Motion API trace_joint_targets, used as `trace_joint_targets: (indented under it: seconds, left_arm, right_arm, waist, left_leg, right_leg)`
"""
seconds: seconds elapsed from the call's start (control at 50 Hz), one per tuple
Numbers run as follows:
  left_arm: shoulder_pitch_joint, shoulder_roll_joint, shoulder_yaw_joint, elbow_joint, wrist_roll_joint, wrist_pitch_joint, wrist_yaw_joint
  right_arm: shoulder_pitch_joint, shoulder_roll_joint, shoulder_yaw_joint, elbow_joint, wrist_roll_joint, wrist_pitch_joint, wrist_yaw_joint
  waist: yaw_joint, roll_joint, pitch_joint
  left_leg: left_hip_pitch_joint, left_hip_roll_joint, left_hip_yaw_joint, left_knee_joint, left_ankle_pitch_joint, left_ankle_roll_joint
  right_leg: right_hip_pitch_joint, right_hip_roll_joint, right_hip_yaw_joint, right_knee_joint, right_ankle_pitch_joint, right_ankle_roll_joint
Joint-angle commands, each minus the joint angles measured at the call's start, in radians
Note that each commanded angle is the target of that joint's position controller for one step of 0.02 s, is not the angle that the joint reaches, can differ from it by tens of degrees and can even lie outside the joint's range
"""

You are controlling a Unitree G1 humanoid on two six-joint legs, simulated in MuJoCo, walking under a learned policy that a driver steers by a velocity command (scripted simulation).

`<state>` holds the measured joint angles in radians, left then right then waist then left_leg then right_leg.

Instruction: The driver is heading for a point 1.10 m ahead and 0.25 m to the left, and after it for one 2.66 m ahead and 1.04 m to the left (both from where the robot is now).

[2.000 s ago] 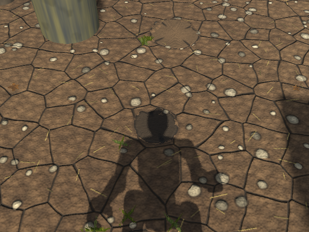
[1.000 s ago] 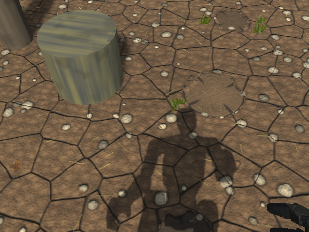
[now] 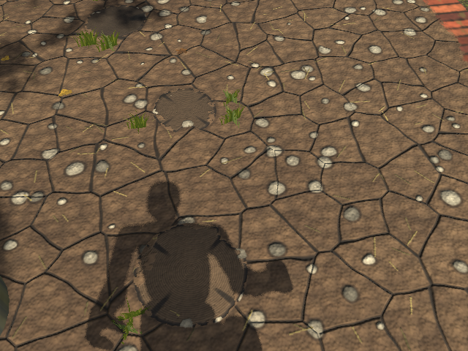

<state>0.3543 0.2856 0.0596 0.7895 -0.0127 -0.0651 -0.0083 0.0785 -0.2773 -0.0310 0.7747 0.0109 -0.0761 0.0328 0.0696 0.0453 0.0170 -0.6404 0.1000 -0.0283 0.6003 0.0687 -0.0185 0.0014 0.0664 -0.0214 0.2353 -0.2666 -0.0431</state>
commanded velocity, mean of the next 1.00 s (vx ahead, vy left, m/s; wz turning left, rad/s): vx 0.50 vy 0.00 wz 0.10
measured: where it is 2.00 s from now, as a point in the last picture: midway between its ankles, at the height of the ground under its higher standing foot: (200, 170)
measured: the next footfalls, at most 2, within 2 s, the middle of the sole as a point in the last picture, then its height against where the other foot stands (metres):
left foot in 0.10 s outside the picture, level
right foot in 0.66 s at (297, 330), level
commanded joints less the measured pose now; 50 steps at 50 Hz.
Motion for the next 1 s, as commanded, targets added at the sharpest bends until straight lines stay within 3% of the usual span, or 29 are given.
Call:
trace_joint_targets:
  seconds: [0.02,0.06,0.08,0.1,0.12,0.14,0.16,0.18,0.2,0.22,0.24,0.26,0.34,0.44,0.5,0.56,0.6,0.64,0.66,0.68,0.7,0.72,0.74,0.76,0.78,0.82,0.86,0.94,1.0]
  left_arm:
    - [0.02,0.178,0.049,-0.019,-0.01,-0.001,0.01]
    - [0.011,0.186,0.053,-0.008,-0.01,0.009,0.015]
    - [-0.007,0.189,0.052,-0.008,-0.009,0.016,0.017]
    - [-0.002,0.161,0.04,-0.008,-0.001,0.021,0.02]
    - [0.047,0.1,0.014,-0.029,0.026,0.02,0.023]
    - [0.163,0.003,-0.012,-0.036,0.01,0.0,0.013]
    - [0.078,0.115,0.009,-0.026,-0.01,-0.017,0.008]
    - [-0.024,0.156,0.022,-0.059,-0.029,-0.027,0.005]
    - [-0.076,0.146,0.018,-0.07,-0.022,-0.029,0.01]
    - [-0.097,0.135,0.021,-0.073,-0.005,-0.027,0.013]
    - [-0.072,0.123,0.023,-0.069,-0.003,-0.02,0.012]
    - [-0.049,0.109,0.021,-0.059,-0.002,-0.012,0.012]
    - [-0.115,0.074,0.014,-0.075,0.009,0.006,0.017]
    - [-0.267,0.039,0.0,-0.105,0.006,-0.01,0.002]
    - [-0.356,0.036,-0.005,-0.132,-0.001,-0.018,-0.013]
    - [-0.401,0.05,-0.003,-0.156,-0.005,-0.026,-0.03]
    - [-0.364,0.073,0.005,-0.151,-0.003,-0.03,-0.036]
    - [-0.163,0.132,0.038,-0.092,0.005,-0.032,-0.027]
    - [0.018,0.193,0.06,-0.054,0.016,-0.03,-0.016]
    - [0.093,0.291,0.081,-0.036,0.024,-0.024,-0.01]
    - [0.111,0.199,0.059,-0.038,0.014,-0.021,-0.01]
    - [0.039,0.151,0.042,-0.041,0.012,-0.022,-0.005]
    - [-0.033,0.124,0.033,-0.047,0.013,-0.023,-0.003]
    - [-0.09,0.091,0.023,-0.046,0.016,-0.026,-0.005]
    - [-0.128,0.066,0.016,-0.045,0.023,-0.035,-0.007]
    - [-0.152,0.063,0.02,-0.03,0.026,-0.05,-0.01]
    - [-0.153,0.082,0.027,-0.01,0.031,-0.059,-0.005]
    - [-0.138,0.107,0.034,0.017,0.032,-0.054,0.012]
    - [-0.1,0.13,0.039,0.037,0.023,-0.044,0.022]
  right_arm:
    - [-0.102,-0.091,-0.019,-0.093,0.003,-0.02,0.014]
    - [-0.056,-0.112,-0.028,-0.085,0.0,-0.023,0.018]
    - [0.022,-0.133,-0.04,-0.064,-0.002,-0.024,0.015]
    - [0.169,-0.178,-0.064,-0.021,-0.005,-0.023,0.006]
    - [0.325,-0.259,-0.084,0.004,-0.014,-0.02,-0.003]
    - [0.367,-0.303,-0.093,0.027,-0.011,-0.015,0.005]
    - [0.35,-0.203,-0.066,0.014,0.006,-0.017,0.007]
    - [0.277,-0.169,-0.055,0.002,0.003,-0.019,0.003]
    - [0.212,-0.155,-0.049,-0.01,-0.007,-0.018,0.001]
    - [0.171,-0.132,-0.042,-0.015,-0.017,-0.019,0.001]
    - [0.15,-0.118,-0.037,-0.017,-0.028,-0.023,-0.001]
    - [0.143,-0.109,-0.035,-0.015,-0.025,-0.027,0.0]
    - [0.172,-0.144,-0.045,0.016,-0.014,-0.034,-0.012]
    - [0.229,-0.162,-0.047,0.05,-0.002,-0.019,-0.027]
    - [0.288,-0.173,-0.05,0.082,0.004,-0.007,-0.029]
    - [0.31,-0.181,-0.057,0.104,0.009,0.012,-0.034]
    - [0.295,-0.194,-0.063,0.109,0.011,0.021,-0.039]
    - [0.266,-0.187,-0.059,0.105,0.012,0.03,-0.043]
    - [0.266,-0.142,-0.039,0.084,-0.005,0.029,-0.043]
    - [0.392,-0.018,-0.001,0.064,-0.011,0.008,-0.035]
    - [0.366,-0.09,-0.016,0.086,0.01,-0.013,-0.029]
    - [0.266,-0.165,-0.04,0.058,0.039,-0.022,-0.025]
    - [0.208,-0.162,-0.041,0.044,0.039,-0.023,-0.027]
    - [0.184,-0.15,-0.045,0.043,0.026,-0.017,-0.032]
    - [0.205,-0.136,-0.05,0.052,0.022,-0.001,-0.035]
    - [0.246,-0.087,-0.046,0.064,0.023,0.027,-0.037]
    - [0.221,-0.072,-0.048,0.049,0.02,0.043,-0.04]
    - [0.132,-0.058,-0.046,0.013,0.012,0.037,-0.026]
    - [0.021,-0.034,-0.034,-0.027,0.007,0.032,-0.007]
  waist:
    - [-0.01,-0.108,0.056]
    - [-0.043,-0.126,0.027]
    - [-0.091,-0.128,-0.021]
    - [-0.155,-0.108,-0.123]
    - [-0.186,0.032,-0.283]
    - [-0.127,0.299,-0.386]
    - [-0.176,0.167,-0.329]
    - [-0.17,0.106,-0.191]
    - [-0.145,0.026,-0.117]
    - [-0.12,0.008,-0.063]
    - [-0.088,0.045,-0.062]
    - [-0.074,0.051,-0.061]
    - [-0.072,0.013,-0.011]
    - [-0.124,0.009,0.023]
    - [-0.159,0.007,0.048]
    - [-0.155,0.018,0.061]
    - [-0.12,0.034,0.036]
    - [-0.008,0.027,-0.09]
    - [0.064,-0.034,-0.237]
    - [0.015,-0.285,-0.374]
    - [0.055,-0.265,-0.417]
    - [0.052,-0.197,-0.24]
    - [0.022,-0.149,-0.148]
    - [-0.006,-0.127,-0.079]
    - [-0.041,-0.145,-0.046]
    - [-0.073,-0.146,-0.028]
    - [-0.084,-0.122,0.001]
    - [-0.065,-0.103,0.028]
    - [-0.02,-0.081,0.06]
  left_leg:
    - [0.019,-0.017,-0.002,-0.068,-0.036,0.035]
    - [0.09,-0.041,0.019,-0.089,-0.114,0.063]
    - [0.208,-0.073,0.053,-0.109,-0.131,0.084]
    - [0.422,-0.083,0.063,-0.1,-0.114,0.115]
    - [0.734,0.11,-0.156,-0.056,-0.07,0.189]
    - [1.002,0.279,-0.644,-0.223,-0.376,0.337]
    - [0.973,0.262,-0.684,-0.304,-0.555,0.301]
    - [0.851,0.238,-0.545,-0.32,-0.537,0.259]
    - [0.72,0.204,-0.443,-0.335,-0.427,0.243]
    - [0.613,0.172,-0.368,-0.361,-0.331,0.241]
    - [0.548,0.154,-0.324,-0.382,-0.258,0.242]
    - [0.517,0.138,-0.285,-0.406,-0.212,0.247]
    - [0.484,0.128,-0.171,-0.47,-0.075,0.266]
    - [0.513,0.075,-0.047,-0.484,-0.035,0.218]
    - [0.576,0.099,-0.044,-0.465,-0.049,0.218]
    - [0.679,0.148,-0.061,-0.412,0.008,0.206]
    - [0.723,0.164,-0.064,-0.35,0.131,0.188]
    - [0.677,0.102,-0.022,-0.113,0.389,0.15]
    - [0.493,0.048,0.007,0.151,0.21,0.117]
    - [0.074,-0.134,0.042,0.537,-0.386,0.043]
    - [-0.049,-0.135,-0.104,0.673,-0.655,0.047]
    - [-0.124,-0.079,-0.107,0.712,-0.59,0.059]
    - [-0.107,-0.025,-0.079,0.672,-0.494,0.06]
    - [-0.073,0.004,-0.072,0.616,-0.429,0.054]
    - [-0.013,0.029,-0.08,0.576,-0.377,0.05]
    - [0.049,0.04,-0.077,0.55,-0.332,0.037]
    - [0.01,0.042,-0.086,0.508,-0.268,0.025]
    - [-0.03,0.029,-0.067,0.286,-0.058,0.017]
    - [-0.015,0.017,0.001,0.136,0.02,0.029]
  right_leg:
    - [-0.01,-0.313,0.132,-0.035,0.287,-0.149]
    - [0.038,-0.322,0.133,0.032,0.416,-0.127]
    - [0.039,-0.295,0.108,0.13,0.575,-0.107]
    - [-0.016,-0.238,0.065,0.318,0.639,-0.077]
    - [-0.225,-0.167,0.018,0.646,0.353,-0.036]
    - [-0.595,0.012,0.055,0.949,-0.285,0.023]
    - [-0.709,-0.038,0.165,1.05,-0.316,0.011]
    - [-0.768,-0.088,0.139,1.049,-0.221,-0.003]
    - [-0.742,-0.136,0.109,1.009,-0.133,-0.003]
    - [-0.709,-0.167,0.105,0.95,-0.073,0.001]
    - [-0.646,-0.191,0.112,0.922,-0.034,0.005]
    - [-0.613,-0.198,0.11,0.896,-0.021,0.013]
    - [-0.671,-0.213,0.089,0.743,0.095,0.053]
    - [-0.642,-0.179,0.046,0.444,0.345,0.062]
    - [-0.636,-0.156,0.031,0.346,0.37,0.055]
    - [-0.657,-0.143,0.038,0.288,0.293,0.025]
    - [-0.592,-0.123,0.027,0.264,0.218,-0.003]
    - [-0.281,-0.07,-0.019,0.225,0.218,-0.051]
    - [0.034,-0.194,0.105,0.275,0.251,-0.105]
    - [0.413,-0.453,0.555,0.219,0.113,-0.259]
    - [0.413,-0.487,0.733,0.102,-0.041,-0.279]
    - [0.278,-0.451,0.574,0.074,-0.072,-0.221]
    - [0.133,-0.41,0.441,0.044,-0.028,-0.186]
    - [0.012,-0.372,0.349,0.003,0.029,-0.165]
    - [-0.072,-0.338,0.265,-0.035,0.085,-0.145]
    - [-0.154,-0.323,0.17,-0.088,0.171,-0.147]
    - [-0.173,-0.32,0.087,-0.114,0.251,-0.15]
    - [-0.133,-0.293,-0.052,-0.129,0.325,-0.128]
    - [-0.09,-0.301,-0.117,-0.137,0.338,-0.116]
Keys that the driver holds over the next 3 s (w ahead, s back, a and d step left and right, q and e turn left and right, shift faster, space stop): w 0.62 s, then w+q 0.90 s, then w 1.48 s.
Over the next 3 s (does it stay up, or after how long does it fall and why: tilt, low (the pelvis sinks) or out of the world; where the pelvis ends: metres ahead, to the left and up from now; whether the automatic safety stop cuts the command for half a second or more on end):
stays up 1.57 0.49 0.01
